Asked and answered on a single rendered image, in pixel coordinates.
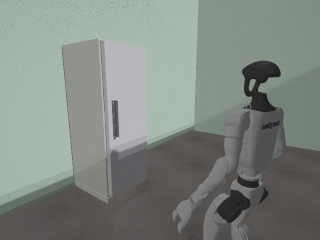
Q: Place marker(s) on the left robot forearm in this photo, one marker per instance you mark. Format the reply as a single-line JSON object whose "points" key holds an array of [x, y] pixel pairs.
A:
{"points": [[214, 181]]}

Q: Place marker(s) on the robot torso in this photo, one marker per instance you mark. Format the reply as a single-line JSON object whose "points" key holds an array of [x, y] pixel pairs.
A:
{"points": [[257, 150]]}

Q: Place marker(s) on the right robot upper arm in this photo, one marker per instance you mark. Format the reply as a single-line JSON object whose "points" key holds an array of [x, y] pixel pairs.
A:
{"points": [[280, 144]]}

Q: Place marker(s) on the humanoid robot head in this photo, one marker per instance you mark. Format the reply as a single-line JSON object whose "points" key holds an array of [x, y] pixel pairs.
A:
{"points": [[260, 71]]}

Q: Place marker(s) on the fridge door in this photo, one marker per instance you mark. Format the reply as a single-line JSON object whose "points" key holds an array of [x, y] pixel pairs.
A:
{"points": [[124, 80]]}

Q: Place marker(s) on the left robot hand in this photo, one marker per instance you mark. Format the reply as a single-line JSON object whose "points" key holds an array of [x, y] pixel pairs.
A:
{"points": [[186, 213]]}

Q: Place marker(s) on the right robot forearm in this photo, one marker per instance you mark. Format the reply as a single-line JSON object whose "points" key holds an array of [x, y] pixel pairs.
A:
{"points": [[274, 157]]}

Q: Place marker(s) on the handle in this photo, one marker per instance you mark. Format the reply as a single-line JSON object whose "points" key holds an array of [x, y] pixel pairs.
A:
{"points": [[116, 115]]}

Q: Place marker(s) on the left robot upper arm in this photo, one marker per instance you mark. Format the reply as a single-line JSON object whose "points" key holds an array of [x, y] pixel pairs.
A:
{"points": [[236, 123]]}

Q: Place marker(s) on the right robot hand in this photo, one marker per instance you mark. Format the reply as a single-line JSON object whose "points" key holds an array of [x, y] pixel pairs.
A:
{"points": [[261, 176]]}

